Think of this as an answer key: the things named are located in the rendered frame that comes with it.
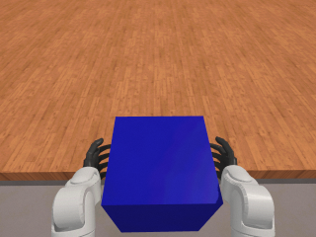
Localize right robot forearm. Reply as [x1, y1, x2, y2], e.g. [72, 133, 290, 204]
[220, 165, 276, 237]

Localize robot left hand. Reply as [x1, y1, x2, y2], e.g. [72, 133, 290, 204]
[82, 138, 111, 180]

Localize robot right hand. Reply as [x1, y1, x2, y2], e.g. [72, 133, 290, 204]
[209, 136, 238, 181]

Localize left robot forearm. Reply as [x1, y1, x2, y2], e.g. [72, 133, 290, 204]
[51, 167, 102, 237]

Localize carton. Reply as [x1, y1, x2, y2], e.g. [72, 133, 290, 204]
[101, 116, 223, 233]

